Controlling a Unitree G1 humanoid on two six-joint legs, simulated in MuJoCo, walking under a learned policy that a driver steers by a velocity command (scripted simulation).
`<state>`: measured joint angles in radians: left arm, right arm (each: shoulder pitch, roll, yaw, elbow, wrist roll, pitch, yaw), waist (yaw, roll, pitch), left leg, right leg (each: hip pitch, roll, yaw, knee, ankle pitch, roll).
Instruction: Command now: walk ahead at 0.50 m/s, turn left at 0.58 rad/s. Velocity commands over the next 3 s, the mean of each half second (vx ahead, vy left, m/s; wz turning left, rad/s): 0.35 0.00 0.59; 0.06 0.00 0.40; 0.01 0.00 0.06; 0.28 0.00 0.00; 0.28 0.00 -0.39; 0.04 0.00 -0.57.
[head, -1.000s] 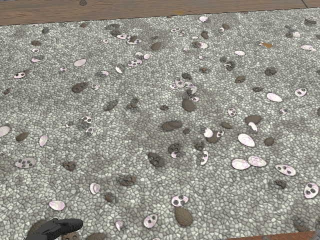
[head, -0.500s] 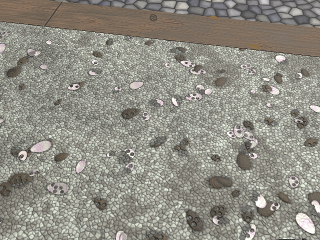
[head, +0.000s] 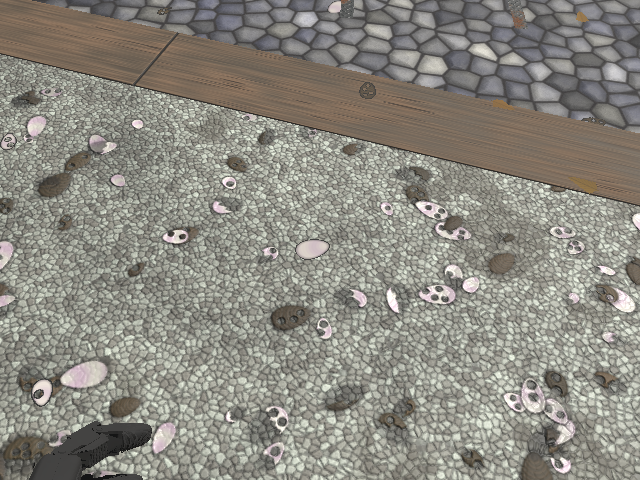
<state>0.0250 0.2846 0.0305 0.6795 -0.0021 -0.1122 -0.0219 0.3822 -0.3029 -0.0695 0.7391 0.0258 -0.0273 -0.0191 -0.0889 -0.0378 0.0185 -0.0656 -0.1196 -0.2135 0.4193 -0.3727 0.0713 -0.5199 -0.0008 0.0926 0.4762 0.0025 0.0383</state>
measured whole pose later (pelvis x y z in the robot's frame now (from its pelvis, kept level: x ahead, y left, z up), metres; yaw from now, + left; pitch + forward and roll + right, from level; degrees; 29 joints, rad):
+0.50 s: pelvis +0.23 +0.01 -0.01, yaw +18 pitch +1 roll -3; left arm 0.24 0.31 0.08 0.82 -0.04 -0.04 0.02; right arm 0.10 -0.30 -0.07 0.57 0.01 0.00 0.05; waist 0.06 0.03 0.07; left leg -0.49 0.02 0.02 0.54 -0.04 0.06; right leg -0.06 -0.03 -0.21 0.47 -0.41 0.02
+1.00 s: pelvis +0.31 +0.01 +0.00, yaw +29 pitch +0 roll +0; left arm 0.20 0.26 0.03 0.77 0.04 -0.01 0.00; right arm 0.16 -0.27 -0.04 0.65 -0.02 0.03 -0.01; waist 0.00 0.03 0.02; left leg -0.38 -0.08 -0.11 0.60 -0.32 0.00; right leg -0.29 -0.01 0.02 0.57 -0.28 0.00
